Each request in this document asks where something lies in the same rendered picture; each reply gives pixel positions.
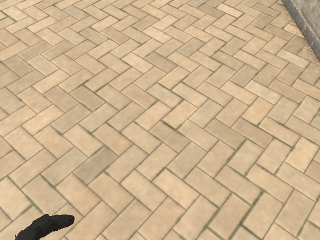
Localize left robot hand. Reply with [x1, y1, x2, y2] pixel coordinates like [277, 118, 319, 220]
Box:
[15, 214, 75, 240]

